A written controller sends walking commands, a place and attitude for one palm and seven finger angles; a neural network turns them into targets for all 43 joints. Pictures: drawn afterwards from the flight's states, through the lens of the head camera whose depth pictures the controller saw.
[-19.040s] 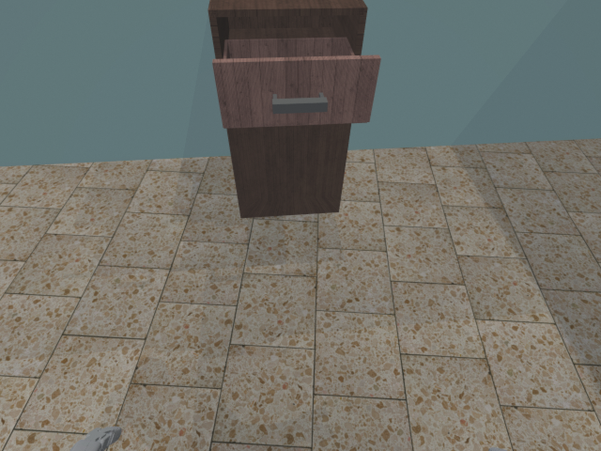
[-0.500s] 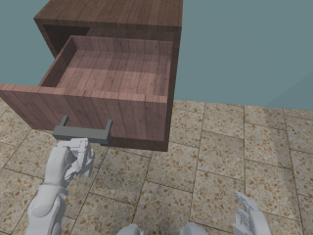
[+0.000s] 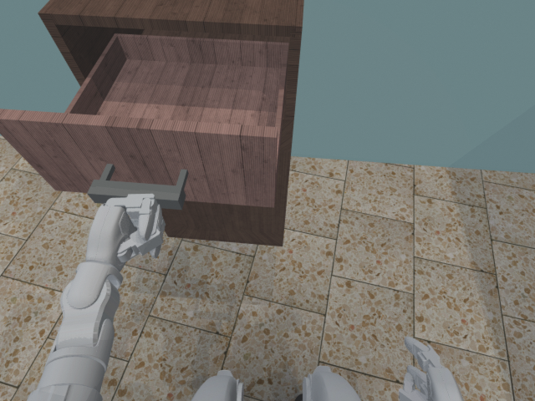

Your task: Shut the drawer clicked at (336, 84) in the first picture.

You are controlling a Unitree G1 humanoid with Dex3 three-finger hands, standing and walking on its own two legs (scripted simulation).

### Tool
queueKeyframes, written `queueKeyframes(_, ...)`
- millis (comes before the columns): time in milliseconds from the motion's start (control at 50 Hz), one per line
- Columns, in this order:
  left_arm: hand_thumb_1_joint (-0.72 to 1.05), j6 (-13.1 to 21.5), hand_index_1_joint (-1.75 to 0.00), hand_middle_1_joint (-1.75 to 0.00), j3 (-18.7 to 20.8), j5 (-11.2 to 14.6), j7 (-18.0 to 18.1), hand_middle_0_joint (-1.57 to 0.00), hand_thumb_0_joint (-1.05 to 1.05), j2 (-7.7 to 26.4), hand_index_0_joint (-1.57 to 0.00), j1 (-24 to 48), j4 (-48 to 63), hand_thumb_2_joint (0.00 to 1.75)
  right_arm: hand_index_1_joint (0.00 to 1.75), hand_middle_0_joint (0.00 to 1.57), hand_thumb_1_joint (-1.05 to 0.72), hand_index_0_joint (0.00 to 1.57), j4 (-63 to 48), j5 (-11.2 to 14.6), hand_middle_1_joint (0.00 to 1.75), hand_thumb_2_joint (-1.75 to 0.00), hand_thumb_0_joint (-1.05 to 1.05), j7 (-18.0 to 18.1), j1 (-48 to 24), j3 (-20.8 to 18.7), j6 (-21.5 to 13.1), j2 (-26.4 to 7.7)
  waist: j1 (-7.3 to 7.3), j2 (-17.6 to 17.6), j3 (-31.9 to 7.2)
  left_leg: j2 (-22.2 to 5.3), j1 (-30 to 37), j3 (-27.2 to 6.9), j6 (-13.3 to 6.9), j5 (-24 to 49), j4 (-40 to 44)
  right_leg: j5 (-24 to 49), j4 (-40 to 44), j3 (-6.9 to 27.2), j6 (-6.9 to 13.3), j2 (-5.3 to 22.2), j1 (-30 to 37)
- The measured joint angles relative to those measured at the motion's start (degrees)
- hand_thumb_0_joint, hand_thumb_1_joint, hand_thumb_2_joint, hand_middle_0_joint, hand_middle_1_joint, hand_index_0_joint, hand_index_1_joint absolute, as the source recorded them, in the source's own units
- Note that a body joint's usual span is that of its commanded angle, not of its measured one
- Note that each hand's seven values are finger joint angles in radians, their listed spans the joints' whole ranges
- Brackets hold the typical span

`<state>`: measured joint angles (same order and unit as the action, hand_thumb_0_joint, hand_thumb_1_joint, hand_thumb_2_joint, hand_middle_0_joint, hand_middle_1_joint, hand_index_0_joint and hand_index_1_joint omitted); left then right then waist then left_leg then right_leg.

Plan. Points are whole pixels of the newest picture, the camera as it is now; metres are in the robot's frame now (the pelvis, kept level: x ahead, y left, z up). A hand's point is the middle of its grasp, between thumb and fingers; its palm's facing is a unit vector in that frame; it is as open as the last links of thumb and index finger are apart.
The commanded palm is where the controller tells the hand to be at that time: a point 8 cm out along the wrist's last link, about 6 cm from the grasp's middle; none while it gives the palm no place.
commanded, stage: push the drawer shut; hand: left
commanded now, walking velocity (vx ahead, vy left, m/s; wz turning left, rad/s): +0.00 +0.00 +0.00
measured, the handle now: (142, 183) +0.43 +0.21 +0.05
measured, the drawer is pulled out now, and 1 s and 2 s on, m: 0.23 0.11 0.00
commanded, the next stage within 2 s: none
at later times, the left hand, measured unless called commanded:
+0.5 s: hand (164, 198) +0.40 +0.17 +0.05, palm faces -0.09 -0.99 -0.05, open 3.3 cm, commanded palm +0.39 +0.23 +0.05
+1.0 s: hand (175, 164) +0.47 +0.17 +0.05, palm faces -0.09 -1.00 -0.03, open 3.3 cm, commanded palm +0.45 +0.22 +0.05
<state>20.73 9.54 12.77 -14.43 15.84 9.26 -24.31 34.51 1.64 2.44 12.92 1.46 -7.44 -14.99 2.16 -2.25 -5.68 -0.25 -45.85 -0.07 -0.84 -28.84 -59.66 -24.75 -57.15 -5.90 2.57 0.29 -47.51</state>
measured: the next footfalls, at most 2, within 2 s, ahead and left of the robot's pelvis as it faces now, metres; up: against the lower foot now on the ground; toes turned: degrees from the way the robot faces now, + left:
none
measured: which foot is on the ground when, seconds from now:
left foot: down 0.00-1.00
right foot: down 0.00-1.00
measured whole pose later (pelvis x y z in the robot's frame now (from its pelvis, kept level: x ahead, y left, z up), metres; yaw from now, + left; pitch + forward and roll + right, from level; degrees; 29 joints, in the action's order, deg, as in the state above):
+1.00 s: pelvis +0.00 +0.02 +0.00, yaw -2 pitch +20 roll -2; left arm 25.8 17.7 7.5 -13.8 21.0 40.4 -57.7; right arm 36.5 0.0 0.7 18.5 1.7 -0.6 -15.3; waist 7.1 -1.5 -5.8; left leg -0.7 -51.5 2.2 -2.4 -29.0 -60.7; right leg -23.4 -57.2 -3.6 1.1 -0.3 -53.5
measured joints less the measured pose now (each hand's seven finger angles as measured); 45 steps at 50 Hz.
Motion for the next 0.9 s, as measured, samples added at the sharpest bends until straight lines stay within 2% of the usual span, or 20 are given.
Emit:
queueKeyframes(80, 0.84, -0.4, -1.60, -1.60, 0.5, 0.0, 0.4, -1.40, 0.06, -0.2, -1.40, 2.3, -2.7, 0.91, 0.30, 0.20, -0.91, 0.20, 0.2, 0.0, 0.30, -0.89, 0.01, -0.2, 0.9, -0.1, 0.3, -0.1, 0.46, 0.0, -0.3, 0.0, 0.4, 0.5, -0.1, 0.4, 0.9, 0.4, 0.7, 0.5, -0.1, -0.1, 0.1)
queueKeyframes(180, 0.85, 0.7, -1.60, -1.60, 1.2, -0.7, 0.8, -1.40, 0.06, -0.1, -1.40, 5.2, -6.5, 0.91, 0.30, 0.20, -0.91, 0.20, 0.4, -0.2, 0.30, -0.89, 0.01, -0.4, 1.9, -0.1, 1.0, -0.2, 0.99, 0.5, -0.3, -0.1, 0.6, 0.9, -0.2, 0.6, 1.4, 0.7, 0.9, 0.9, -0.2, -0.2, 0.1)
queueKeyframes(560, 0.77, 3.3, -1.60, -1.60, 4.4, -2.1, -0.5, -1.40, 0.05, 2.1, -1.40, 16.5, -18.9, 0.87, 0.30, 0.20, -0.91, 0.20, 1.5, -0.5, 0.30, -0.89, 0.01, -0.8, 3.5, -0.2, 3.6, -0.2, 2.49, 0.8, 0.2, -0.2, -1.1, 1.6, -0.8, 0.8, 1.3, 1.5, 1.5, 1.6, -0.8, -0.3, -1.6)
queueKeyframes(900, 0.76, 4.9, -1.60, -1.60, 7.2, -4.7, 0.4, -1.40, 0.04, 4.3, -1.40, 28.5, -30.8, 0.87, 0.30, 0.20, -0.91, 0.20, 2.0, -1.3, 0.30, -0.89, 0.01, -1.5, 4.8, 0.4, 6.0, -0.1, 4.25, 1.0, -0.1, -0.3, -4.7, 2.1, -1.5, 0.1, -0.6, 1.4, 0.1, 2.2, -1.4, -0.4, -5.2)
